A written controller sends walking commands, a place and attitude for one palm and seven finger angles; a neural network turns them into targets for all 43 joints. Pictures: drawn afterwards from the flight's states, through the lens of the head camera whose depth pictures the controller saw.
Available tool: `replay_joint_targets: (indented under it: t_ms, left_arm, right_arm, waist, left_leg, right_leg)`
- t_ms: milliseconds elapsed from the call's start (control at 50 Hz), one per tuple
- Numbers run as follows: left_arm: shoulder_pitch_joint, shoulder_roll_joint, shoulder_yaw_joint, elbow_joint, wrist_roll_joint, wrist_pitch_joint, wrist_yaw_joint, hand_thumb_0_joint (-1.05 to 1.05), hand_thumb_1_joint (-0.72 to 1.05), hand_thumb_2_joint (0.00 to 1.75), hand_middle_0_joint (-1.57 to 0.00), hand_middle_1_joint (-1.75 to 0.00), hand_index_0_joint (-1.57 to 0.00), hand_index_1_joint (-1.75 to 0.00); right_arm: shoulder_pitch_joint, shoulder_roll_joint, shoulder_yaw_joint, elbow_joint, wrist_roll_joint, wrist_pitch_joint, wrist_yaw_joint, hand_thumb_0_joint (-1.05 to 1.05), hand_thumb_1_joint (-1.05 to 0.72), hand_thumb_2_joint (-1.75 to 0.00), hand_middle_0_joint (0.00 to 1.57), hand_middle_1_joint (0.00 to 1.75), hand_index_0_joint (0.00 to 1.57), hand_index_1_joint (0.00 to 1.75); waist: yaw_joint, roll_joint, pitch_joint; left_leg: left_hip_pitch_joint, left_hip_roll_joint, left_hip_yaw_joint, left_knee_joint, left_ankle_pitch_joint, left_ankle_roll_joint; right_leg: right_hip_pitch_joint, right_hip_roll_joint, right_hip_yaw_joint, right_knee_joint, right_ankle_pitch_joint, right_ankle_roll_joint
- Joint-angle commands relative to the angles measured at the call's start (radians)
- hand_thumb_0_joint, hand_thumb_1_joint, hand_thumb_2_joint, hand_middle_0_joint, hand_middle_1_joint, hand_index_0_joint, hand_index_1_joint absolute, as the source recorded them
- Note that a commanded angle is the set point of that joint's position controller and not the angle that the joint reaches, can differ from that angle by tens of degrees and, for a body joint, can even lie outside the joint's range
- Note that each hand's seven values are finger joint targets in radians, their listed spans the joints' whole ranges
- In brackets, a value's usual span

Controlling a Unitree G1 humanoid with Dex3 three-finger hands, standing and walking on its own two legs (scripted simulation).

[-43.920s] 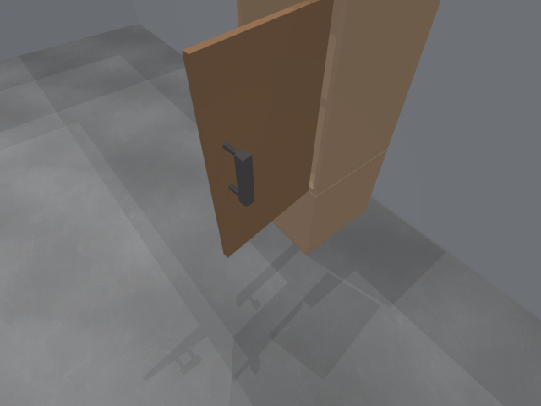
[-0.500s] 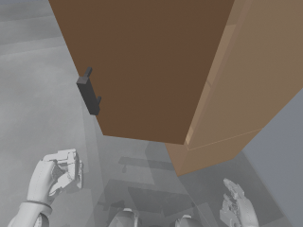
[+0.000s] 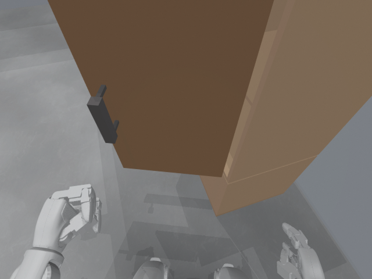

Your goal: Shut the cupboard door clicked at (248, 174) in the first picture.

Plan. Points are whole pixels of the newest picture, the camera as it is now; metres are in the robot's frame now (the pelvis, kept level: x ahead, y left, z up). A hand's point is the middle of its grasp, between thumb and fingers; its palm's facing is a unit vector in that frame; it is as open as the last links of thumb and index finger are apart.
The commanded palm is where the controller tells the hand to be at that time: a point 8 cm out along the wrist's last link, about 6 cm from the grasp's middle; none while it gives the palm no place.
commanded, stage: bring the fist close to the handle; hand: left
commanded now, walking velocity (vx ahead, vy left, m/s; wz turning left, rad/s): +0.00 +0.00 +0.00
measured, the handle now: (107, 115) +0.47 +0.22 +0.06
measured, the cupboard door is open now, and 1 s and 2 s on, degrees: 66 66 63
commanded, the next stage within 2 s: push the door shut along its arc in 1.44 s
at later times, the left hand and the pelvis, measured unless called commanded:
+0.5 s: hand (101, 188) +0.28 +0.18 +0.06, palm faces -0.05 -1.00 -0.04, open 3.1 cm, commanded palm +0.26 +0.24 +0.06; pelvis +0.00 +0.00 +0.00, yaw +0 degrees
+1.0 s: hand (112, 154) +0.35 +0.18 +0.06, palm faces -0.04 -1.00 -0.04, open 3.1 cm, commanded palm +0.34 +0.24 +0.06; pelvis +0.00 +0.00 +0.01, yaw -1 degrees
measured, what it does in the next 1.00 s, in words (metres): stands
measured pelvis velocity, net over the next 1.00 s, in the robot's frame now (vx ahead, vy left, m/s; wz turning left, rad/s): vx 0.00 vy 0.00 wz -0.01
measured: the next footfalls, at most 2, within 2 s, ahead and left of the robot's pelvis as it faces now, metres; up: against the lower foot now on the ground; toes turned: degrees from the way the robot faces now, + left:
none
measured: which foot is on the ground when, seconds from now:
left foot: down 0.00-1.00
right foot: down 0.00-1.00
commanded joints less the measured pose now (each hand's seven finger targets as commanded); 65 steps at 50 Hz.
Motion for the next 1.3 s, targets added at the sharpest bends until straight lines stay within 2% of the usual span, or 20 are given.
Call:
replay_joint_targets:
  t_ms: [0,120,300,360,580,620,680,700,760,800,900,920,960,980,1020,1060,1160,1220,1260,1280]
  left_arm:
    - [-0.049,0.124,0.08,-0.207,-0.02,-0.065,-0.007,0.0,0.9,0.9,-1.3,-1.5,-1.3,-1.5]
    - [-0.178,0.108,0.047,-0.19,-0.01,-0.069,-0.005,0.0,0.9,0.9,-1.3,-1.5,-1.3,-1.5]
    - [-0.277,0.16,0.106,-0.108,-0.002,-0.026,0.009,0.0,0.9,0.9,-1.3,-1.5,-1.3,-1.5]
    - [-0.317,0.14,0.087,-0.059,0.002,-0.022,0.013,0.0,0.9,0.9,-1.3,-1.5,-1.3,-1.5]
    - [-0.553,0.178,0.122,0.093,0.012,-0.041,0.003,0.0,0.9,0.9,-1.3,-1.5,-1.3,-1.5]
    - [-0.608,0.154,0.093,0.103,0.018,-0.047,0.001,0.0,0.9,0.9,-1.3,-1.5,-1.3,-1.5]
    - [-0.618,0.181,0.124,0.156,0.021,-0.046,0.007,0.0,0.9,0.9,-1.3,-1.5,-1.3,-1.5]
    - [-0.639,0.161,0.105,0.177,0.023,-0.045,0.006,0.0,0.9,0.9,-1.3,-1.5,-1.3,-1.5]
    - [-0.685,0.199,0.132,0.208,0.033,-0.051,0.018,0.0,0.9,0.9,-1.3,-1.5,-1.3,-1.5]
    - [-0.74,0.173,0.109,0.226,0.037,-0.056,0.02,0.0,0.9,0.9,-1.3,-1.5,-1.3,-1.5]
    - [-0.87,0.218,0.139,0.316,0.051,-0.07,0.026,0.0,0.9,0.9,-1.3,-1.5,-1.3,-1.5]
    - [-0.882,0.202,0.126,0.321,0.051,-0.073,0.024,0.0,0.9,0.9,-1.3,-1.5,-1.3,-1.5]
    - [-0.88,0.255,0.173,0.361,0.05,-0.077,0.021,0.0,0.9,0.9,-1.3,-1.5,-1.3,-1.5]
    - [-0.903,0.222,0.142,0.371,0.05,-0.078,0.014,0.0,0.9,0.9,-1.3,-1.5,-1.3,-1.5]
    - [-0.938,0.23,0.149,0.4,0.049,-0.079,0.007,0.0,0.9,0.9,-1.3,-1.5,-1.3,-1.5]
    - [-0.893,0.236,0.159,0.426,0.045,-0.076,-0.003,0.0,0.9,0.9,-1.3,-1.5,-1.3,-1.5]
    - [-0.842,0.256,0.192,0.427,0.031,-0.08,-0.011,0.0,0.9,0.9,-1.3,-1.5,-1.3,-1.5]
    - [-0.891,0.249,0.182,0.397,0.033,-0.099,-0.012,0.0,0.9,0.9,-1.3,-1.5,-1.3,-1.5]
    - [-0.91,0.263,0.191,0.402,0.03,-0.111,-0.012,0.0,0.9,0.9,-1.3,-1.5,-1.3,-1.5]
    - [-0.926,0.238,0.163,0.397,0.032,-0.116,-0.017,0.0,0.9,0.9,-1.3,-1.5,-1.3,-1.5]
  right_arm:
    - [-0.034,-0.126,-0.049,-0.151,0.003,-0.055,-0.012,0.0,-0.9,-0.9,0.2,0.3,0.2,0.3]
    - [-0.031,-0.132,-0.041,-0.133,0.002,-0.067,-0.015,0.0,-0.9,-0.9,0.2,0.3,0.2,0.3]
    - [-0.027,-0.137,-0.04,-0.117,0.004,-0.056,-0.015,0.0,-0.9,-0.9,0.2,0.3,0.2,0.3]
    - [-0.026,-0.139,-0.04,-0.112,0.006,-0.05,-0.013,0.0,-0.9,-0.9,0.2,0.3,0.2,0.3]
    - [-0.013,-0.148,-0.047,-0.063,0.006,-0.038,-0.012,0.0,-0.9,-0.9,0.2,0.3,0.2,0.3]
    - [-0.011,-0.147,-0.048,-0.056,0.007,-0.038,-0.009,0.0,-0.9,-0.9,0.2,0.3,0.2,0.3]
    - [-0.001,-0.151,-0.051,-0.047,0.005,-0.029,-0.007,0.0,-0.9,-0.9,0.2,0.3,0.2,0.3]
    - [0.001,-0.15,-0.049,-0.047,0.007,-0.025,-0.004,0.0,-0.9,-0.9,0.2,0.3,0.2,0.3]
    - [0.008,-0.155,-0.052,-0.037,0.005,-0.016,-0.003,0.0,-0.9,-0.9,0.2,0.3,0.2,0.3]
    - [0.007,-0.15,-0.051,-0.032,0.006,-0.011,0.0,0.0,-0.9,-0.9,0.2,0.3,0.2,0.3]
    - [0.018,-0.154,-0.05,-0.012,0.006,0.008,-0.002,0.0,-0.9,-0.9,0.2,0.3,0.2,0.3]
    - [0.019,-0.151,-0.05,-0.012,0.005,0.009,0.0,0.0,-0.9,-0.9,0.2,0.3,0.2,0.3]
    - [0.032,-0.159,-0.053,-0.004,0.003,0.018,-0.002,0.0,-0.9,-0.9,0.2,0.3,0.2,0.3]
    - [0.03,-0.152,-0.051,-0.003,0.005,0.02,0.001,0.0,-0.9,-0.9,0.2,0.3,0.2,0.3]
    - [0.038,-0.154,-0.053,0.005,0.005,0.025,0.002,0.0,-0.9,-0.9,0.2,0.3,0.2,0.3]
    - [0.044,-0.16,-0.053,-0.005,0.005,0.032,0.006,0.0,-0.9,-0.9,0.2,0.3,0.2,0.3]
    - [0.048,-0.161,-0.058,-0.02,0.008,0.05,0.012,0.0,-0.9,-0.9,0.2,0.3,0.2,0.3]
    - [0.044,-0.153,-0.058,-0.014,0.008,0.053,0.011,0.0,-0.9,-0.9,0.2,0.3,0.2,0.3]
    - [0.046,-0.158,-0.058,-0.009,0.008,0.053,0.007,0.0,-0.9,-0.9,0.2,0.3,0.2,0.3]
    - [0.04,-0.153,-0.056,-0.009,0.008,0.052,0.006,0.0,-0.9,-0.9,0.2,0.3,0.2,0.3]
  waist:
    - [-0.004,-0.006,-0.193]
    - [-0.023,0.007,-0.195]
    - [-0.005,0.007,-0.241]
    - [-0.015,-0.013,-0.21]
    - [-0.023,-0.002,-0.257]
    - [-0.027,0.021,-0.27]
    - [-0.02,0.005,-0.283]
    - [-0.028,-0.015,-0.276]
    - [-0.02,0.009,-0.282]
    - [-0.034,-0.01,-0.287]
    - [-0.04,-0.011,-0.297]
    - [-0.037,0.009,-0.311]
    - [-0.032,-0.013,-0.327]
    - [-0.041,0.001,-0.327]
    - [-0.043,-0.001,-0.331]
    - [-0.028,0.006,-0.329]
    - [-0.023,-0.039,-0.324]
    - [-0.032,-0.004,-0.324]
    - [-0.04,-0.02,-0.303]
    - [-0.045,0.003,-0.308]
  left_leg:
    - [0.106,-0.041,-0.006,-0.158,0.224,0.025]
    - [0.11,-0.039,-0.016,-0.15,0.208,0.025]
    - [0.127,-0.04,-0.01,-0.172,0.242,0.023]
    - [0.123,-0.038,-0.008,-0.179,0.235,0.025]
    - [0.14,-0.036,0.0,-0.19,0.26,0.024]
    - [0.163,-0.036,-0.002,-0.196,0.276,0.023]
    - [0.167,-0.034,-0.001,-0.199,0.301,0.022]
    - [0.164,-0.034,-0.001,-0.203,0.29,0.022]
    - [0.172,-0.033,-0.002,-0.204,0.301,0.021]
    - [0.169,-0.032,0.002,-0.206,0.29,0.022]
    - [0.157,-0.032,0.003,-0.205,0.271,0.023]
    - [0.167,-0.034,0.006,-0.205,0.28,0.022]
    - [0.167,-0.032,0.005,-0.199,0.303,0.024]
    - [0.169,-0.032,0.009,-0.199,0.311,0.024]
    - [0.17,-0.03,0.007,-0.199,0.312,0.023]
    - [0.166,-0.033,0.006,-0.206,0.317,0.023]
    - [0.148,-0.035,0.017,-0.211,0.325,0.027]
    - [0.154,-0.035,0.022,-0.213,0.304,0.026]
    - [0.15,-0.034,0.017,-0.21,0.291,0.028]
    - [0.153,-0.035,0.018,-0.212,0.279,0.028]
  right_leg:
    - [0.16,0.02,0.067,-0.177,0.195,0.006]
    - [0.12,0.022,0.057,-0.161,0.179,0.005]
    - [0.172,0.019,0.059,-0.169,0.225,0.004]
    - [0.161,0.021,0.056,-0.177,0.218,0.005]
    - [0.184,0.015,0.07,-0.181,0.261,0.007]
    - [0.174,0.014,0.063,-0.175,0.278,0.005]
    - [0.193,0.015,0.062,-0.173,0.308,0.004]
    - [0.187,0.016,0.061,-0.177,0.3,0.007]
    - [0.189,0.017,0.062,-0.172,0.307,0.002]
    - [0.189,0.013,0.066,-0.179,0.307,0.007]
    - [0.189,0.013,0.074,-0.182,0.292,0.006]
    - [0.195,0.013,0.074,-0.181,0.303,0.005]
    - [0.215,0.016,0.078,-0.18,0.329,0.004]
    - [0.209,0.014,0.08,-0.18,0.347,0.006]
    - [0.202,0.015,0.078,-0.179,0.347,0.006]
    - [0.217,0.018,0.076,-0.181,0.347,0.002]
    - [0.257,0.018,0.083,-0.194,0.376,0.007]
    - [0.239,0.015,0.089,-0.197,0.355,0.01]
    - [0.229,0.019,0.088,-0.2,0.337,0.008]
    - [0.219,0.017,0.089,-0.2,0.325,0.009]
